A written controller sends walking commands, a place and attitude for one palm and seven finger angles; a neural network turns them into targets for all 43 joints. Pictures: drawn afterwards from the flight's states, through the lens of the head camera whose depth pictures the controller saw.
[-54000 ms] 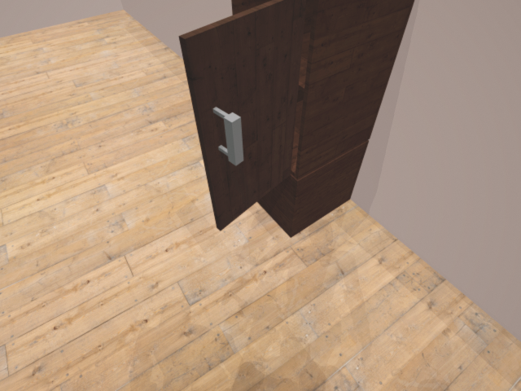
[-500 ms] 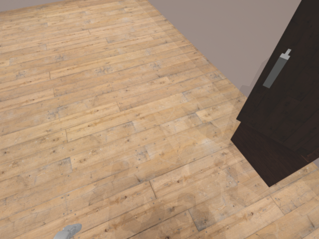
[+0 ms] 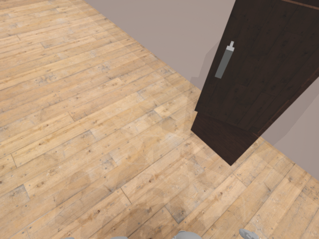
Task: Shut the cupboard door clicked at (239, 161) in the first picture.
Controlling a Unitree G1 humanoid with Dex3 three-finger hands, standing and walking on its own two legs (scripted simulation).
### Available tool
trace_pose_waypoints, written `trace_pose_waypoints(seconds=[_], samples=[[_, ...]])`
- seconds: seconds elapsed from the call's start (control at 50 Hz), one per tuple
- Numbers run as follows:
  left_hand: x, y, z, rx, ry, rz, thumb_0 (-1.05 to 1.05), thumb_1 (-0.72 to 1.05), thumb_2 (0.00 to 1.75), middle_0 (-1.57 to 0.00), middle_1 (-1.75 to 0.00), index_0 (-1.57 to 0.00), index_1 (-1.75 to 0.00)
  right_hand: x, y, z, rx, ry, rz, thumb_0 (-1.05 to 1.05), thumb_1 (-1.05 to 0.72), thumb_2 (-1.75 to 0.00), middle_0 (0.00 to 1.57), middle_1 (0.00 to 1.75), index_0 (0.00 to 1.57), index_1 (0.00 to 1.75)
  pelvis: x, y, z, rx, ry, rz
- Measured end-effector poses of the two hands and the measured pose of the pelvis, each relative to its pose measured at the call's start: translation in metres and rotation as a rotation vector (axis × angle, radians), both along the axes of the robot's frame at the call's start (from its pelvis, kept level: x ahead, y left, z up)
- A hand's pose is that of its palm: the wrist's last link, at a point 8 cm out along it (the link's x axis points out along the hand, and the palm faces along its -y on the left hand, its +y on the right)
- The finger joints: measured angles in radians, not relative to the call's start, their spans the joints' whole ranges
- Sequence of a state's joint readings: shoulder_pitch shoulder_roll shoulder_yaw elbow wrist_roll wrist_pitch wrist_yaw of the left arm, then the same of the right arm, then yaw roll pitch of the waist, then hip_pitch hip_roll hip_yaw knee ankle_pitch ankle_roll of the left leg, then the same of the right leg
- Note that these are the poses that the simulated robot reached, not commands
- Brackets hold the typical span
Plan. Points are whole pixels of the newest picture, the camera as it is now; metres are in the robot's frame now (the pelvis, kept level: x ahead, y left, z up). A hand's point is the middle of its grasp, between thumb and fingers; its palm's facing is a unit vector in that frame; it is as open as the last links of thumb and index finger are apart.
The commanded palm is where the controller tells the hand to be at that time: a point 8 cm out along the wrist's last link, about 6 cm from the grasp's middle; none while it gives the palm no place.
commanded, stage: turn to face it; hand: left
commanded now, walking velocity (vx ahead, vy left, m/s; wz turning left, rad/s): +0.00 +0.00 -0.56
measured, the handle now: (225, 59) +0.74 -0.19 +0.03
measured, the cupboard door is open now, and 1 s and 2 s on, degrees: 25 25 25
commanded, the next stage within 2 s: take the last steps up to it in 0.54 s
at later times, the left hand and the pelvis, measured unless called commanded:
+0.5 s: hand (111, 237) +0.14 +0.13 -0.15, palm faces -0.26 -0.93 -0.24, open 7.4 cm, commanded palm none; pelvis -0.01 -0.03 +0.00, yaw -14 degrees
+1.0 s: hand (122, 223) +0.17 +0.11 -0.15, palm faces -0.42 -0.89 -0.18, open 7.4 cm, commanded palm none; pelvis +0.03 -0.05 +0.01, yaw -24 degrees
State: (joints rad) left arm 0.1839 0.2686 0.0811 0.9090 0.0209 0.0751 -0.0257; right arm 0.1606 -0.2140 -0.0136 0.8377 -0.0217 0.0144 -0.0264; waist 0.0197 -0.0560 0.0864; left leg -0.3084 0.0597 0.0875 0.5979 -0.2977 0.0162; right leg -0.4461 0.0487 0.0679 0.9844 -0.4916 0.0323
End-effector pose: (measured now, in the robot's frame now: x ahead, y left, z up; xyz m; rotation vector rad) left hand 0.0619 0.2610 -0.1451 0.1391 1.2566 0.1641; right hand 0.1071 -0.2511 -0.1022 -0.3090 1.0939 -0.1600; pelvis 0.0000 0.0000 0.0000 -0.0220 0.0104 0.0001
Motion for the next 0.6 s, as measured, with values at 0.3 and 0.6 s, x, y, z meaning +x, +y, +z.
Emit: trace_pose_waypoints(seconds=[0.3,0.6], samples=[[0.095,-0.044,0.027,0.056,-0.128,-0.265,0.01,0.91,0.9,-0.2,-0.3,-0.19,-0.3,-0.13,-0.031,-0.033,0.08,0.172,-0.298,0.0,-0.9,-0.9,0.2,0.3,0.21,0.3,-0.003,-0.023,-0.003,0.008,-0.012,-0.178],[0.074,-0.08,0.017,0.0,-0.049,-0.337,0.01,0.9,0.9,-0.2,-0.3,-0.2,-0.3,-0.137,-0.032,-0.022,0.085,0.138,-0.408,0.0,-0.91,-0.9,0.2,0.29,0.2,0.29,-0.002,-0.023,0.005,0.015,-0.011,-0.28]])
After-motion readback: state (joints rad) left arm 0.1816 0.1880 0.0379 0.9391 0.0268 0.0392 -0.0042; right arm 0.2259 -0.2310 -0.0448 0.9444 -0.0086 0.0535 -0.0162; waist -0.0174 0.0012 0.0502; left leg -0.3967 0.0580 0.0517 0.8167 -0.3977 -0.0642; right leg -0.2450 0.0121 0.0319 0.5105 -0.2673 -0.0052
